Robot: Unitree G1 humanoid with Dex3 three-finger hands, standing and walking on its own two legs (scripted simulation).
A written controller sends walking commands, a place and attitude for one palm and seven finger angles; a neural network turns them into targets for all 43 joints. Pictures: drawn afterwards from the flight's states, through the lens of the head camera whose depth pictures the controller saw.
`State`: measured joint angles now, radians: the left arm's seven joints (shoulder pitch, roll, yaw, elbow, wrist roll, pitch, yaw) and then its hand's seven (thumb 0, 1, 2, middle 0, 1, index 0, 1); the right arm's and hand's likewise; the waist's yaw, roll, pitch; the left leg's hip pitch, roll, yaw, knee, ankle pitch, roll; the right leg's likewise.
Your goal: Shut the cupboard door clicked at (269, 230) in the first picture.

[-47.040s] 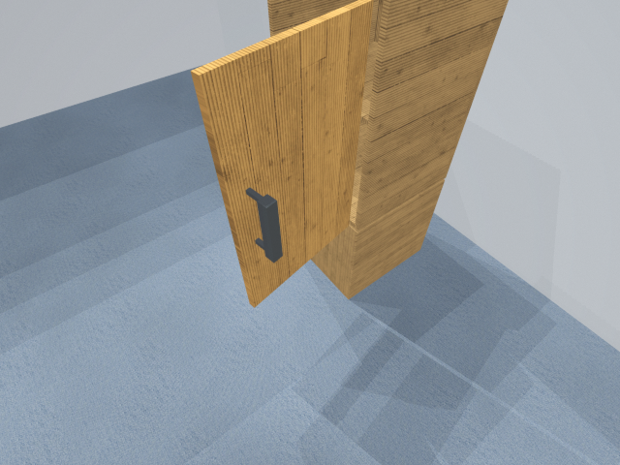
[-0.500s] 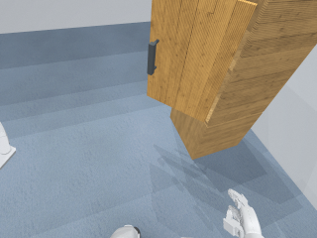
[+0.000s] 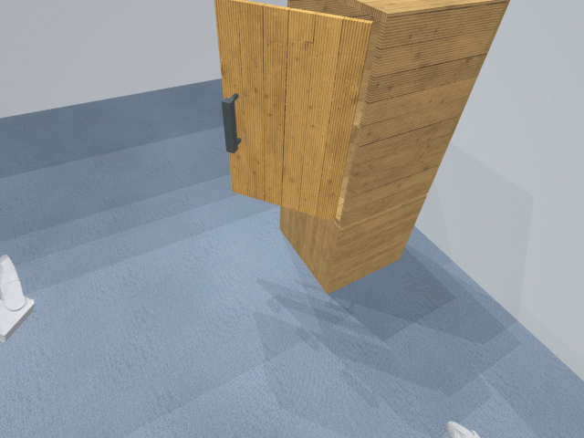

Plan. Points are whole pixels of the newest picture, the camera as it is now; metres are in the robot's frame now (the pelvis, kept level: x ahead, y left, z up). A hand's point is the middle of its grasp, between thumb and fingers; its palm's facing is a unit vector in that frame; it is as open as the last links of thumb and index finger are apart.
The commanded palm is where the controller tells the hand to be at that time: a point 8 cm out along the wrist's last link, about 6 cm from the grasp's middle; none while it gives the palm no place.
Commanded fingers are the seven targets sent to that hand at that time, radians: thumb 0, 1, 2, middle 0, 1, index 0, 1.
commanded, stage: stop stepping back and stand still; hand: left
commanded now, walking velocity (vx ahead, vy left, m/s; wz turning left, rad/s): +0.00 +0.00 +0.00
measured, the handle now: (233, 123) +0.93 +0.14 -0.05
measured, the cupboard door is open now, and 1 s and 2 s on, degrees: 40 40 40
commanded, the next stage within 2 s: let the arm hang, fingers relaxed in 0.24 s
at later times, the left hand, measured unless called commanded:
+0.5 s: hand (119, 404) +0.20 +0.23 -0.05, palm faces +0.06 -0.92 -0.39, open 7.4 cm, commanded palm none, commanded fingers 0.00 0.90 0.90 -0.20 -0.30 -0.20 -0.30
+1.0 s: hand out of the picture -0.07 +0.20 -0.16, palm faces +0.01 -0.97 -0.24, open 7.3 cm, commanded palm none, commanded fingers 0.00 0.90 0.90 -0.20 -0.30 -0.20 -0.30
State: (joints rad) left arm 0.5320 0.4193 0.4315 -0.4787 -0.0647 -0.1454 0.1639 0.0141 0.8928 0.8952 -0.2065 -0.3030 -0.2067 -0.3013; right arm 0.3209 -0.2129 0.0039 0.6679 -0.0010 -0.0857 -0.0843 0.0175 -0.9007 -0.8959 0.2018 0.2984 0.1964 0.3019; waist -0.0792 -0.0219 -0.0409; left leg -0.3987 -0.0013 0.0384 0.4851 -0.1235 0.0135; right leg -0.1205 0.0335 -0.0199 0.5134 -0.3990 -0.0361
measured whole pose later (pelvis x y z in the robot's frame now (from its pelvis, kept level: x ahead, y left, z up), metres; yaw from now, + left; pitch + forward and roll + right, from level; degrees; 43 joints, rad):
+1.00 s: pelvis +0.00 +0.01 +0.01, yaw -1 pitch -2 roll -1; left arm 0.39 0.21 0.01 1.17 0.01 0.02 0.02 0.00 0.92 0.89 -0.20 -0.30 -0.20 -0.30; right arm 0.25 -0.20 -0.01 1.11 -0.01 0.03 -0.03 0.01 -0.90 -0.90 0.20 0.30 0.20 0.30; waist 0.00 0.01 0.08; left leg -0.28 0.00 0.03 0.43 -0.11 0.03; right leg -0.02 0.03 -0.01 0.39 -0.33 -0.03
